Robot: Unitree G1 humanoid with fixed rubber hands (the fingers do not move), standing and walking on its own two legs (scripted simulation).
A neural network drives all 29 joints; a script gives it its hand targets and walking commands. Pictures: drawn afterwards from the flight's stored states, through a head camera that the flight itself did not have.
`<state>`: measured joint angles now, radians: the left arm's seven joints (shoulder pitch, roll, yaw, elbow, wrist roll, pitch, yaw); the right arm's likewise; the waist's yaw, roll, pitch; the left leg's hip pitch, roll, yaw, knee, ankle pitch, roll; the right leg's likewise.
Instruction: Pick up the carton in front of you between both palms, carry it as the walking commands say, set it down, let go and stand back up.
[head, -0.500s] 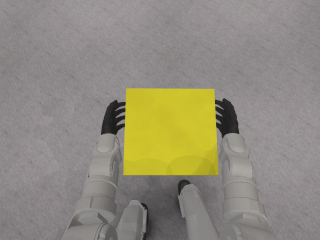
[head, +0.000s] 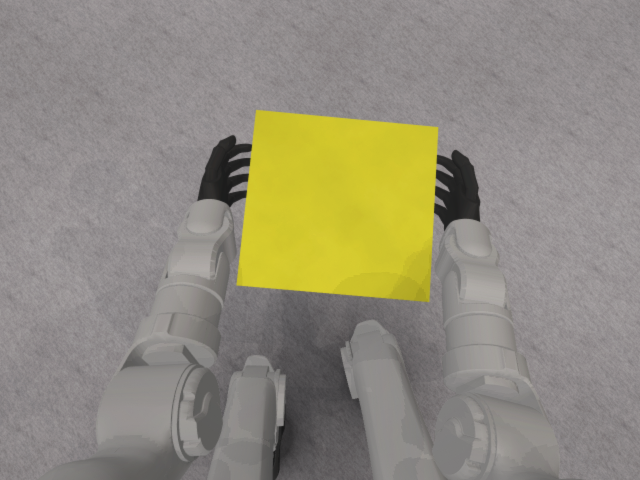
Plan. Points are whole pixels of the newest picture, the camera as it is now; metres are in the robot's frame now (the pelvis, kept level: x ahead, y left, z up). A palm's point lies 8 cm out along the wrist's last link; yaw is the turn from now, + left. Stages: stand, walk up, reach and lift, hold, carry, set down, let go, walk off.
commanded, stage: set down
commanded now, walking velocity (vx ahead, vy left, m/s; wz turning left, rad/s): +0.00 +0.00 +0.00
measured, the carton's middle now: (333, 223) +0.44 -0.09 -0.17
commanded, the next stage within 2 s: none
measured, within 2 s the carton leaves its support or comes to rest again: rests again in 1.44 s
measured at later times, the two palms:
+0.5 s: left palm (254, 205) +0.51 +0.03 -0.24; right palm (436, 236) +0.40 -0.25 -0.24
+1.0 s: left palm (261, 209) +0.52 +0.03 -0.31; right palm (426, 242) +0.40 -0.25 -0.31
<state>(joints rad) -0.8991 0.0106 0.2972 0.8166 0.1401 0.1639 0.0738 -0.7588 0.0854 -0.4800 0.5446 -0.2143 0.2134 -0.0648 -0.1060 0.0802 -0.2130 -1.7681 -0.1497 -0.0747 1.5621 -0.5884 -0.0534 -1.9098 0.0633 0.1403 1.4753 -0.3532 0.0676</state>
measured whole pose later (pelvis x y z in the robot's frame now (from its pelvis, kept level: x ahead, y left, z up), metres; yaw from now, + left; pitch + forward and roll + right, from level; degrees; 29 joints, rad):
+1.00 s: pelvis -0.03 +0.02 -0.15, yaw +1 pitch +48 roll -2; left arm -1.46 0.20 0.03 1.18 0.07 0.19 0.14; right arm -1.13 -0.03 -0.66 0.78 -0.16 0.17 -0.04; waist -0.22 0.08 0.08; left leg -2.28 -0.23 -0.07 2.06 -0.62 -0.06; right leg -2.36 0.02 0.10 1.90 -0.39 0.12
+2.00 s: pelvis -0.04 +0.02 -0.17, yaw -1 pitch +41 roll -4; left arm -1.51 0.35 -0.15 1.21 -0.05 0.08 0.07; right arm -1.23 -0.23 -0.52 1.19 0.06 -0.06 -0.06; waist -0.22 0.00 0.28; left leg -2.28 -0.12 -0.05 2.18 -0.62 -0.02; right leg -2.34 -0.03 0.04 2.00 -0.38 0.08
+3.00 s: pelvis +0.00 +0.00 +0.01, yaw -2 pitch +47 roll +0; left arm -1.14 0.29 0.07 0.90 0.08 0.22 0.01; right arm -0.79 -0.10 -0.41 0.62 0.09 0.15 -0.07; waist -0.22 0.06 -0.12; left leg -1.79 -0.06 -0.06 1.53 -0.56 -0.02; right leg -1.89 0.02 0.04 1.40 -0.33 0.04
